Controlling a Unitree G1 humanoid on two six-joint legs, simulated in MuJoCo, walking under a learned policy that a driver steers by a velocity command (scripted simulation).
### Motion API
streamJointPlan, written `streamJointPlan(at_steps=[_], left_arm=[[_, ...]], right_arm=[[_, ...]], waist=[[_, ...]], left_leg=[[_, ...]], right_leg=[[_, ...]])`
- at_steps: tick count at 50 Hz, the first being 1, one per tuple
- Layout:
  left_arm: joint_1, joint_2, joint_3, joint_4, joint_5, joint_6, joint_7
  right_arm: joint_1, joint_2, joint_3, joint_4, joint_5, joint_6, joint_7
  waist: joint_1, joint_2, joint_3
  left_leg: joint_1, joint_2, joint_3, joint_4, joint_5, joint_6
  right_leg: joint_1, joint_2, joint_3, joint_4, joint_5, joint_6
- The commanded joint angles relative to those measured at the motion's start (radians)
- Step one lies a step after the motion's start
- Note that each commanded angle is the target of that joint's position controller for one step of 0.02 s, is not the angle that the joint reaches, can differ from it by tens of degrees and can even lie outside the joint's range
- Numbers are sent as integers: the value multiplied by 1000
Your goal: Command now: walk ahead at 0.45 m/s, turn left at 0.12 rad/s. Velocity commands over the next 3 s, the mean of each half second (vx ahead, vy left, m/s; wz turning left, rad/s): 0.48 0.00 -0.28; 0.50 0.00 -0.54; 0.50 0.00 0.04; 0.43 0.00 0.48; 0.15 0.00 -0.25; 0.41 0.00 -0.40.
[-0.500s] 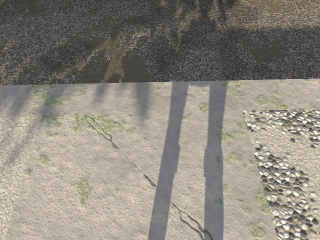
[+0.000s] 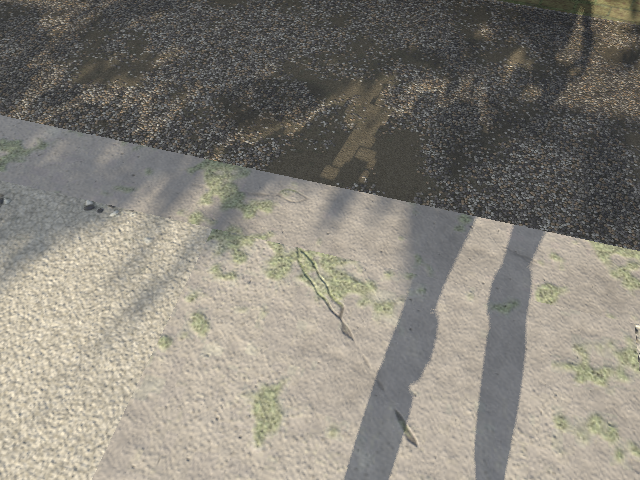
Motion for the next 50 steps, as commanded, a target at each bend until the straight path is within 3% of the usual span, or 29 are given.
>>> streamJointPlan(at_steps=[1,4,7,10,13,16,18,19,20,21,22,23,24,26,29,31,33,35,37,39,40,41,42,43,44,45,47,49,50], left_arm=[[4,80,17,-33,5,4,-5],[-68,50,4,-38,4,16,-5],[-154,24,-9,-54,-10,6,-20],[-239,7,-20,-82,-18,1,-40],[-296,3,-24,-114,-16,-7,-63],[-258,33,-11,-123,-9,-7,-76],[-64,104,24,-90,-11,1,-64],[102,152,48,-68,-11,6,-48],[208,255,74,-56,-4,12,-35],[211,196,61,-57,-17,11,-26],[169,157,50,-62,-11,16,-16],[97,132,41,-78,-11,18,-11],[32,108,33,-92,-11,20,-10],[-35,81,23,-116,4,21,-4],[-44,111,31,-102,-1,17,8],[-27,132,38,-87,-8,22,18],[30,139,41,-67,-16,31,23],[71,145,43,-52,-23,40,26],[77,137,42,-48,-25,45,28],[67,120,40,-51,-22,50,27],[70,79,27,-57,-16,49,23],[99,6,3,-69,0,47,17],[264,-47,-16,-89,-25,36,12],[238,59,3,-74,-42,38,16],[114,117,21,-86,-43,47,22],[47,110,24,-103,-33,57,29],[32,81,28,-118,-22,64,28],[66,40,21,-101,-22,74,26],[62,25,16,-99,-16,76,26]], right_arm=[[-28,-141,-38,-48,-13,-36,-13],[20,-143,-39,4,-7,-44,-23],[32,-154,-40,37,-9,-44,-36],[70,-167,-46,78,-4,-44,-42],[95,-171,-50,110,1,-28,-48],[85,-200,-57,111,-2,-2,-69],[63,-224,-61,98,-9,20,-84],[27,-228,-57,79,-9,15,-86],[131,-98,-18,36,-32,-10,-68],[118,-115,-6,39,-20,-52,-44],[-6,-166,-22,-2,29,-79,-25],[-63,-165,-15,-27,35,-95,-21],[-84,-156,-17,-27,12,-99,-25],[-44,-155,-25,-22,-13,-77,-29],[-43,-116,-9,-28,-25,-52,-37],[-127,-80,6,-48,-27,-51,-39],[-215,-72,9,-63,-14,-57,-35],[-254,-95,0,-74,4,-63,-29],[-241,-129,-18,-75,13,-68,-26],[-168,-146,-38,-56,11,-74,-23],[-85,-165,-52,-41,5,-76,-29],[40,-220,-68,-37,-15,-79,-35],[110,-302,-87,-10,-29,-65,-29],[110,-223,-77,-10,-7,-61,-20],[68,-164,-61,-17,7,-60,-23],[8,-143,-51,-18,-1,-58,-23],[-34,-97,-36,-2,-17,-58,-27],[-27,-75,-33,26,-14,-67,-23],[-11,-88,-39,43,-11,-71,-21]], waist=[[8,125,-24],[-15,83,9],[-48,93,38],[-82,84,84],[-95,74,98],[-51,131,16],[55,157,-111],[155,113,-195],[100,-139,-338],[116,-105,-465],[135,-47,-309],[96,32,-178],[48,92,-82],[-21,31,-21],[-39,-1,2],[-8,-17,7],[45,-32,-11],[64,-51,-29],[48,-71,-39],[-2,-84,-55],[-46,-78,-97],[-91,50,-220],[-27,399,-349],[-58,303,-287],[-89,186,-143],[-75,120,-64],[-35,155,0],[-19,177,2],[-17,163,5]], left_leg=[[158,247,-268,-327,218,147],[199,230,-140,-346,401,113],[190,202,-34,-383,401,60],[240,230,9,-410,389,46],[366,266,40,-361,526,41],[471,276,74,-183,1043,18],[446,263,94,110,1268,0],[243,238,109,360,1092,-22],[-256,63,74,809,214,-109],[-426,-39,-117,964,-287,-103],[-522,34,-169,946,-206,-78],[-516,81,-149,852,-128,-63],[-477,110,-126,751,-96,-68],[-362,145,-111,664,-54,-98],[-293,146,-56,494,7,-152],[-231,121,-36,317,162,-166],[-172,77,-32,156,307,-171],[-144,56,-59,72,339,-169],[-125,65,-100,20,296,-147],[-35,62,-93,-13,236,-101],[94,83,-90,-33,217,-70],[313,249,-246,-33,149,-8],[591,479,-720,-137,-71,164],[550,490,-862,-212,-388,169],[425,439,-704,-229,-394,125],[303,389,-544,-230,-228,99],[154,306,-346,-259,-13,88],[122,271,-249,-289,105,102],[120,274,-217,-295,171,117]], right_leg=[[-184,-55,31,-40,155,10],[-231,-42,30,-179,281,25],[-168,-4,6,-393,431,13],[-154,24,-3,-531,473,-7],[-187,51,-24,-613,407,-38],[-93,129,-104,-611,243,-89],[152,188,-125,-619,178,-142],[459,131,-17,-670,255,-197],[937,-162,483,-619,176,-397],[1045,-254,832,-780,48,-464],[938,-215,682,-837,-9,-394],[760,-179,560,-866,18,-354],[594,-132,481,-894,112,-327],[387,-70,387,-948,249,-321],[214,-20,269,-961,388,-313],[151,35,207,-941,341,-270],[161,51,213,-913,250,-235],[219,26,272,-874,170,-216],[293,-11,351,-809,99,-190],[323,-21,391,-719,97,-158],[301,22,364,-612,114,-127],[212,89,278,-326,-15,-87],[-106,205,159,15,-350,-28],[-253,123,171,169,-279,-14],[-286,88,153,208,-178,-13],[-260,55,127,186,-98,-9],[-176,13,128,114,-27,-2],[-124,17,104,51,-14,2],[-119,22,100,5,-13,3]])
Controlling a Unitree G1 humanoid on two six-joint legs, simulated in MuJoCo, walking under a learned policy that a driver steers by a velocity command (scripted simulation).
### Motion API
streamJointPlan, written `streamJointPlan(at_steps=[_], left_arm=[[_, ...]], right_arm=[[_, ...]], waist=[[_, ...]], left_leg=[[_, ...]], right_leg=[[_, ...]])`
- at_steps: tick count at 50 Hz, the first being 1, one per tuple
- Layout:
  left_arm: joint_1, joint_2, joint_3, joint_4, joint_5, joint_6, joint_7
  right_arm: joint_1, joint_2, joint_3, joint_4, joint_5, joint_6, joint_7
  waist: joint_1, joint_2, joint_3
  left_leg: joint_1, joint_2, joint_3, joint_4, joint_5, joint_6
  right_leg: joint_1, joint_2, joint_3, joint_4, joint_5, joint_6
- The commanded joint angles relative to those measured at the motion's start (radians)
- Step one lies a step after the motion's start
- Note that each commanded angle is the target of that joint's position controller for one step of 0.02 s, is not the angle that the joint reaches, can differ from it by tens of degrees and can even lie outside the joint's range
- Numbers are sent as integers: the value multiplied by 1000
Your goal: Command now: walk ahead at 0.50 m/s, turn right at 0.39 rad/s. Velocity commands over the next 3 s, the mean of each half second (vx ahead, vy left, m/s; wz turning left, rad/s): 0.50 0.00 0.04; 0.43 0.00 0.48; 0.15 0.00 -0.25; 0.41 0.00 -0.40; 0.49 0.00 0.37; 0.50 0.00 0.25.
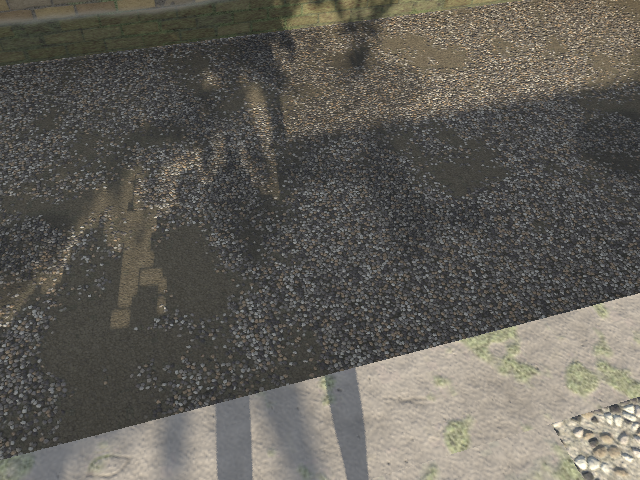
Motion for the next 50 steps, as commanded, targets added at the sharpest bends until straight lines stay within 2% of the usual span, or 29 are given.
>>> streamJointPlan(at_steps=[1,5,7,10,12,13,14,15,16,17,18,20,22,24,28,31,33,36,38,39,40,41,42,43,44,45,46,48,50], left_arm=[[-18,25,7,-76,12,-7,1],[-120,-17,-22,-88,24,-27,-17],[-179,-23,-28,-105,22,-34,-22],[-247,-6,-25,-125,24,-41,-27],[-200,12,-13,-114,20,-45,-28],[-121,35,3,-88,23,-45,-24],[-5,69,21,-60,29,-37,-20],[156,152,44,-42,46,-30,-6],[176,192,43,-40,50,-22,-9],[180,124,33,-17,30,-19,-20],[118,85,19,-7,16,-25,-24],[7,18,-4,-3,32,-42,-31],[-26,-19,-8,21,46,-64,-30],[-3,-3,2,56,49,-77,-27],[42,38,23,121,54,-76,-6],[41,40,23,140,51,-69,-5],[72,54,21,153,47,-64,0],[106,91,31,180,21,-43,11],[60,111,32,177,26,-14,26],[-8,126,29,161,23,-7,35],[-16,144,31,148,28,-14,35],[98,10,-7,94,56,-30,19],[50,83,3,85,12,-41,14],[8,110,12,83,-13,-34,18],[-21,94,8,79,5,-21,36],[-21,82,7,83,29,-7,54],[3,83,10,83,38,9,57],[56,63,2,104,34,36,62],[81,29,-12,131,34,59,70]], right_arm=[[20,-131,-38,-18,2,-19,1],[26,-167,-51,23,19,-1,-6],[39,-180,-51,39,28,18,-7],[89,-202,-52,67,45,42,-5],[102,-223,-55,83,56,59,-9],[82,-223,-52,84,62,63,-13],[84,-188,-38,86,63,64,-19],[74,-119,-12,58,39,57,-20],[223,-39,9,53,39,42,-20],[187,-150,-25,64,60,44,-22],[112,-166,-38,32,67,57,-32],[73,-147,-45,15,51,86,-52],[128,-108,-47,30,57,114,-50],[131,-92,-50,23,58,125,-49],[34,-61,-44,-27,34,132,-45],[-23,-27,-27,-53,22,131,-20],[-69,-19,-19,-71,30,132,-3],[-133,-34,-24,-123,34,136,22],[-51,-51,-36,-120,31,140,23],[140,-97,-60,-68,17,138,16],[294,-207,-98,-35,10,133,-4],[202,-308,-97,-73,10,125,2],[179,-231,-78,-117,8,122,14],[128,-164,-56,-123,3,120,17],[81,-142,-47,-130,5,122,16],[14,-135,-43,-148,-2,124,12],[-31,-128,-39,-170,-9,123,10],[-64,-74,-12,-172,-17,110,18],[-49,-35,7,-138,-12,89,29]], waist=[[3,164,19],[-12,128,14],[-34,129,22],[-51,122,51],[-10,134,35],[43,134,-1],[108,118,-83],[171,3,-231],[100,-193,-348],[134,-96,-275],[110,-80,-111],[56,-49,11],[13,-78,24],[5,-49,32],[24,-3,76],[45,-21,79],[70,-27,89],[82,-46,107],[16,-64,92],[-84,-31,-6],[-151,146,-106],[6,424,-223],[-53,387,-342],[-40,280,-208],[-13,176,-111],[23,140,-80],[57,141,-86],[86,120,-118],[87,114,-127]], left_leg=[[113,243,-235,-256,180,182],[163,247,-150,-252,317,196],[158,234,-106,-224,386,187],[164,249,-149,-176,427,190],[184,261,-177,-122,460,175],[161,237,-163,-49,509,154],[107,192,-126,109,531,118],[-82,112,-74,433,210,52],[-328,-19,-121,719,-416,-5],[-416,15,-194,808,-400,-15],[-485,50,-159,821,-344,-18],[-465,92,-159,779,-200,-21],[-392,112,-183,746,-90,-17],[-404,111,-191,713,-39,-13],[-496,120,-215,567,137,-4],[-447,109,-135,416,242,16],[-388,96,-75,373,197,19],[-393,86,-47,336,45,53],[-281,53,-7,280,-54,96],[-29,-16,31,195,27,124],[204,58,-137,125,310,188],[376,255,-649,-48,187,338],[375,314,-816,-177,-85,353],[286,320,-742,-178,-143,300],[160,290,-653,-152,-51,257],[44,248,-552,-118,88,224],[-29,206,-491,-100,197,211],[-58,205,-443,-106,324,211],[-45,187,-373,-115,380,196]], right_leg=[[-137,-46,41,-110,47,5],[-111,-67,-7,-390,187,1],[-57,-48,-54,-483,231,-4],[9,-13,-87,-574,197,-20],[100,14,-97,-652,188,-44],[234,37,-115,-720,242,-61],[428,17,-91,-736,324,-91],[701,-203,139,-715,456,-168],[858,-422,492,-784,368,-316],[749,-398,526,-870,55,-318],[637,-362,415,-918,-89,-281],[452,-283,284,-979,-108,-225],[371,-247,169,-1002,9,-201],[360,-251,98,-1009,104,-205],[369,-270,-3,-969,200,-191],[345,-257,-117,-899,307,-163],[320,-271,-147,-885,281,-155],[378,-301,-164,-842,327,-132],[368,-295,-205,-700,593,-87],[326,-228,-246,-497,717,-56],[199,-98,-290,-100,524,11],[-105,75,-141,252,-273,54],[-175,57,41,327,-257,29],[-247,24,40,316,-206,14],[-236,2,24,281,-164,11],[-171,-24,22,231,-111,14],[-93,-39,37,190,-79,20],[-4,-39,37,117,-75,36],[48,-46,50,2,-48,47]])
Over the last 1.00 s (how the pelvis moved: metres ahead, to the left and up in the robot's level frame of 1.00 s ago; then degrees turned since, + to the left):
0.59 -0.03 0.00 -30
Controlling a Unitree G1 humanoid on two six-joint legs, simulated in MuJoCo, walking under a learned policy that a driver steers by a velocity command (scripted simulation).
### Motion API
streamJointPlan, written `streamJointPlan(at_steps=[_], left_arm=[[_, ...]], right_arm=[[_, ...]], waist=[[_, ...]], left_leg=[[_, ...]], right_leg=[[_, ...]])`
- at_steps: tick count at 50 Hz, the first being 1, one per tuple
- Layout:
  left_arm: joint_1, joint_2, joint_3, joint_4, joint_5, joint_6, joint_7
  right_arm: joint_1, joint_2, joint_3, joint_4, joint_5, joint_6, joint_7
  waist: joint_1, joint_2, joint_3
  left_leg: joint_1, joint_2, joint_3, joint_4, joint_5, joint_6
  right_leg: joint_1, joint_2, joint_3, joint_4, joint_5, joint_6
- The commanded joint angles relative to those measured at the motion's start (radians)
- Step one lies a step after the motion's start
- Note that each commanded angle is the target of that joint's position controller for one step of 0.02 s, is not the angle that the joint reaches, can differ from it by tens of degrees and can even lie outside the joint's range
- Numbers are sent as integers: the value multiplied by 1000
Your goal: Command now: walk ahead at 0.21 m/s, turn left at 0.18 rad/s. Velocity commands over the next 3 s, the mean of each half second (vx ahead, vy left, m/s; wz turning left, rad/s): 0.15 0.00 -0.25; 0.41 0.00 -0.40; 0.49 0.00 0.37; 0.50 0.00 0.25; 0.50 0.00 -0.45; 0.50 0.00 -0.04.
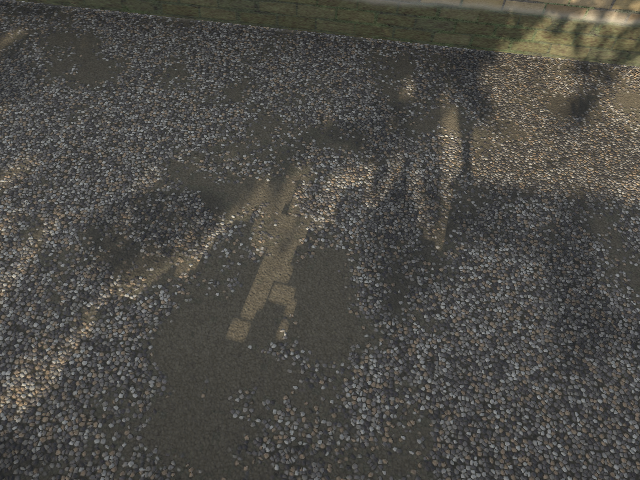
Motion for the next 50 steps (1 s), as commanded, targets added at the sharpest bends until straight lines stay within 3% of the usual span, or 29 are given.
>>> streamJointPlan(at_steps=[1,3,4,6,9,10,11,12,13,14,15,16,20,25,27,30,31,34,35,36,37,39,42,43,44,45,47,50], left_arm=[[217,3,-8,30,1,44,10],[157,12,-17,16,6,54,7],[120,13,-21,8,12,58,0],[93,34,-27,-19,19,51,-7],[102,37,-41,-57,23,58,-23],[110,46,-41,-76,21,54,-33],[94,44,-48,-95,34,55,-44],[80,57,-49,-118,46,56,-52],[87,80,-49,-134,48,56,-56],[76,127,-31,-134,20,56,-59],[70,134,-25,-155,12,61,-60],[70,131,-23,-173,16,69,-58],[73,92,-36,-267,22,100,-45],[70,49,-60,-350,20,101,-50],[78,48,-61,-366,11,84,-57],[44,61,-57,-406,6,71,-64],[29,56,-60,-420,1,74,-59],[14,71,-56,-446,-4,74,-60],[5,52,-67,-462,12,66,-73],[13,62,-64,-461,16,62,-77],[3,84,-56,-469,5,58,-81],[-3,110,-49,-476,5,55,-89],[-88,121,-59,-496,23,46,-98],[-129,100,-71,-506,24,43,-98],[-179,74,-84,-514,19,44,-92],[-157,56,-92,-512,18,46,-90],[-175,63,-100,-505,28,40,-86],[-202,70,-111,-500,45,26,-87]], right_arm=[[-13,-55,-2,-45,2,-36,12],[-65,-77,-4,-42,2,-45,13],[-53,-74,-3,-19,-6,-43,9],[-68,-91,-7,5,-2,-27,-25],[-106,-76,1,3,9,14,-42],[-131,-86,-1,-4,10,31,-44],[-123,-86,1,4,3,44,-47],[-122,-109,-7,7,2,49,-48],[-116,-126,-15,0,-3,51,-49],[-112,-100,-8,-25,-13,59,-47],[-133,-96,-5,-34,-17,59,-50],[-149,-83,-2,-49,-17,56,-48],[-168,-61,19,-77,-35,22,-23],[-178,-121,21,-81,-43,4,-14],[-174,-161,12,-74,-34,9,-23],[-174,-190,9,-70,-38,0,-38],[-157,-202,6,-61,-33,-3,-49],[-141,-198,9,-60,-45,-7,-57],[-195,-186,20,-86,-47,-5,-47],[-185,-182,20,-91,-56,-3,-45],[-176,-195,16,-94,-60,-6,-45],[-193,-196,16,-120,-62,-4,-44],[-191,-155,42,-162,-60,-17,-30],[-186,-146,54,-168,-63,-29,-21],[-181,-140,68,-173,-62,-47,-12],[-217,-162,71,-174,-65,-57,-9],[-235,-177,80,-193,-68,-59,-4],[-234,-188,93,-205,-54,-46,-8]], waist=[[67,86,-188],[58,114,-122],[36,136,-135],[27,155,-142],[10,156,-163],[19,129,-154],[17,96,-117],[1,65,-72],[-25,18,-51],[-47,-105,-17],[-33,-141,-6],[-33,-163,-24],[-11,-92,-99],[7,49,-109],[20,65,-123],[10,36,-121],[2,46,-119],[-10,-10,-140],[13,-3,-105],[4,-12,-143],[1,-27,-178],[7,-49,-212],[-23,-117,-247],[-32,-112,-259],[-40,-98,-279],[2,-45,-285],[9,2,-272],[13,21,-244]], left_leg=[[121,242,-227,-231,262,141],[74,224,-157,-258,223,108],[97,215,-131,-265,232,91],[156,218,-97,-272,305,71],[249,255,-125,-270,166,98],[250,253,-129,-265,51,96],[236,242,-131,-266,-55,76],[242,204,-116,-239,-130,53],[247,158,-88,-201,-154,37],[263,99,12,-169,-164,12],[282,80,61,-108,-143,-3],[293,72,90,-68,-122,-10],[288,94,98,-90,-188,-12],[374,202,23,-185,-163,30],[398,243,15,-181,-110,43],[389,239,79,-124,-100,36],[407,235,107,-99,-70,33],[418,207,169,-3,-47,9],[398,224,180,17,60,8],[404,210,200,56,91,0],[409,188,221,92,76,-14],[396,144,251,152,-9,-46],[319,86,205,158,-222,-94],[312,95,176,120,-229,-99],[331,116,157,62,-113,-104],[384,149,150,30,15,-89],[405,193,141,-17,153,-64],[398,206,125,-71,138,-41]], right_leg=[[136,-37,48,-146,39,14],[189,-37,46,-349,88,12],[223,-31,40,-399,103,8],[255,-33,69,-553,150,9],[276,-42,22,-649,119,4],[303,-44,7,-712,162,-6],[312,-53,26,-788,211,-25],[274,-53,55,-821,240,-53],[248,-55,76,-822,264,-81],[149,-58,160,-872,146,-106],[110,-65,206,-925,88,-115],[108,-72,244,-949,69,-121],[172,-50,289,-940,-86,-135],[107,10,194,-773,27,-83],[101,29,136,-705,124,-77],[100,29,121,-669,230,-93],[90,30,103,-653,262,-103],[84,36,130,-646,382,-134],[58,31,111,-640,495,-126],[88,37,125,-637,558,-133],[113,44,146,-637,630,-145],[150,47,212,-668,755,-178],[246,-3,380,-760,754,-233],[274,-16,395,-776,739,-229],[300,-15,375,-760,724,-205],[281,8,321,-742,725,-162],[287,31,248,-719,651,-106],[306,27,213,-737,588,-72]])
Over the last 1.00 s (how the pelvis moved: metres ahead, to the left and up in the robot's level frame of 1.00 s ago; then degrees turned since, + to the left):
0.39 0.06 -0.01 21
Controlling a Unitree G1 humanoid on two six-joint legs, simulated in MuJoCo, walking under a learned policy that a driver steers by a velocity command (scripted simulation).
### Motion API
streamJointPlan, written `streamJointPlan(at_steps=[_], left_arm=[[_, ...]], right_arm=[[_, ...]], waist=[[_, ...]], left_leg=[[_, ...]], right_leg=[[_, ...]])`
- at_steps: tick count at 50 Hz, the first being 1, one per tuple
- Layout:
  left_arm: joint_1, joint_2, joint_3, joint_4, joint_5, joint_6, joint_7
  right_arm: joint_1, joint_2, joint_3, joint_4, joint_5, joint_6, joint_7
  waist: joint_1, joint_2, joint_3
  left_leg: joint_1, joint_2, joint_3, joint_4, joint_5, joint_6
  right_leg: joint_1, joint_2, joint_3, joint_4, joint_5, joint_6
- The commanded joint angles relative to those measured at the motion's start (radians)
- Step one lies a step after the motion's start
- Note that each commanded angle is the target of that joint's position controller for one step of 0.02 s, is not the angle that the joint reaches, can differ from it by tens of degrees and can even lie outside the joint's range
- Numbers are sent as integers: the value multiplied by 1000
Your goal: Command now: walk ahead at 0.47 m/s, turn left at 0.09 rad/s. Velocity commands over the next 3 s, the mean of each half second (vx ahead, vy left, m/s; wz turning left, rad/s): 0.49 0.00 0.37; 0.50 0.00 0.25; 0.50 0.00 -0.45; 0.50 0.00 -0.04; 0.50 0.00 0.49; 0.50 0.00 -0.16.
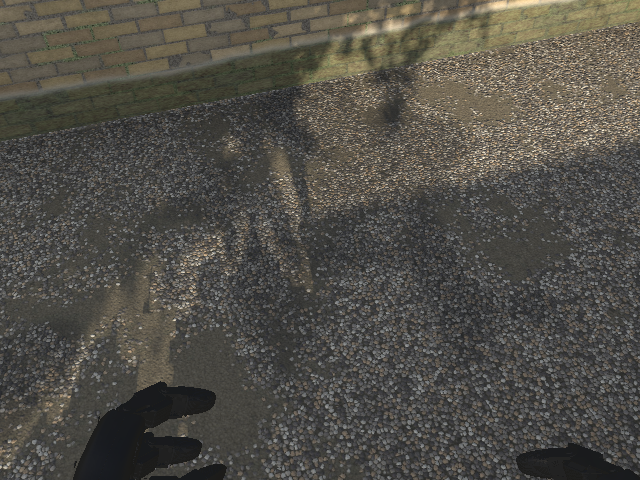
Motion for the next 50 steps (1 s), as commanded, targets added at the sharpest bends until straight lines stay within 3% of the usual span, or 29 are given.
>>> streamJointPlan(at_steps=[1,5,8,10,12,13,15,20,27,28,29,30,31,32,34,36,40,44,45,50], left_arm=[[-100,119,31,-102,14,-32,2],[-121,116,19,-96,25,-50,-11],[-114,114,11,-83,37,-71,-29],[-124,116,9,-83,34,-83,-35],[-122,116,10,-84,33,-90,-31],[-101,122,13,-78,27,-91,-25],[-96,131,17,-76,28,-91,-13],[-72,134,26,-77,34,-88,1],[-26,136,36,-70,44,-87,12],[-29,125,36,-72,51,-88,10],[-24,137,43,-58,29,-84,17],[-40,130,37,-54,22,-90,10],[-40,140,41,-45,34,-97,13],[-82,139,34,-69,39,-97,6],[-64,125,29,-61,45,-95,3],[-53,116,24,-56,43,-96,4],[-41,120,14,-47,43,-98,3],[-34,118,2,-37,38,-88,3],[-19,126,1,-38,23,-81,5],[12,124,0,-25,19,-58,9]], right_arm=[[-86,-113,-16,-112,11,-11,-3],[-94,-115,-6,-121,28,1,-3],[-87,-106,-5,-124,28,31,-4],[-88,-111,-9,-129,27,44,-5],[-90,-113,-10,-124,28,48,-5],[-76,-119,-13,-128,39,54,-6],[-58,-128,-18,-125,37,62,-5],[-74,-135,-27,-141,38,75,-4],[-88,-142,-37,-161,42,87,-13],[-101,-141,-38,-157,35,89,-15],[-76,-143,-46,-142,39,90,-25],[-107,-124,-37,-165,44,92,-18],[-110,-111,-36,-172,49,96,-23],[-114,-88,-25,-191,36,88,-16],[-90,-86,-20,-180,24,74,-14],[-103,-82,-13,-182,24,66,-10],[-131,-74,0,-186,24,62,-3],[-138,-65,10,-180,15,54,4],[-121,-69,10,-172,17,49,3],[-110,-71,9,-149,10,29,3]], waist=[[29,-10,-146],[39,-9,-116],[31,-34,-94],[22,-34,-94],[20,-24,-97],[11,-29,-82],[3,-23,-113],[10,14,-123],[21,16,-130],[28,29,-136],[13,37,-154],[19,4,-108],[11,-43,-99],[-9,-53,-40],[-12,-19,-96],[-2,25,-110],[1,53,-97],[-10,41,-102],[-12,31,-94],[-5,25,-124]], left_leg=[[134,64,-97,-90,382,54],[123,54,-155,-139,304,68],[130,38,-208,-160,239,78],[127,31,-235,-165,225,80],[107,30,-263,-172,231,84],[105,30,-267,-157,280,89],[82,22,-280,-144,316,87],[24,3,-316,-127,379,90],[-30,-19,-368,-103,458,98],[-49,-23,-392,-117,383,98],[-34,-20,-407,-121,242,95],[-88,-13,-423,-118,220,80],[-145,-19,-416,-114,191,84],[-184,-28,-390,-77,274,72],[-182,-29,-386,-78,303,61],[-177,-24,-408,-104,328,64],[-131,-17,-430,-136,356,68],[-63,-12,-414,-149,384,63],[-47,-4,-398,-145,487,64],[12,9,-346,-150,565,60]], right_leg=[[37,-117,29,-89,482,-40],[38,-139,-9,-122,404,-24],[13,-153,-38,-152,367,-24],[13,-161,-53,-159,357,-20],[38,-165,-72,-163,345,-11],[46,-165,-81,-161,445,-8],[100,-168,-105,-145,484,-6],[144,-168,-163,-129,436,7],[174,-180,-225,-107,392,22],[183,-183,-240,-117,305,22],[180,-187,-243,-148,179,17],[183,-187,-234,-159,140,18],[223,-192,-229,-176,121,-1],[204,-222,-214,-190,245,-17],[262,-237,-211,-184,294,-34],[286,-231,-227,-187,258,-23],[259,-226,-233,-220,196,-15],[229,-224,-212,-247,191,-23],[227,-222,-197,-236,253,-25],[228,-199,-153,-232,249,-22]])
Over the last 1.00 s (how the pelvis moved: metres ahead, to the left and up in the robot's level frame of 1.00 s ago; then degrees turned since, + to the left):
0.11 -0.05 0.00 -21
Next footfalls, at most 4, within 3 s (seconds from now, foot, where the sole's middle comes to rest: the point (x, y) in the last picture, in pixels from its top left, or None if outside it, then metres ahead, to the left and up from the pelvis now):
none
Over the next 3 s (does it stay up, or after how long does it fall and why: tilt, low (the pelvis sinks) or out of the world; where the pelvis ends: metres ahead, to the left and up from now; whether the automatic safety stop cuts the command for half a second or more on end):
stays up -0.01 0.01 0.02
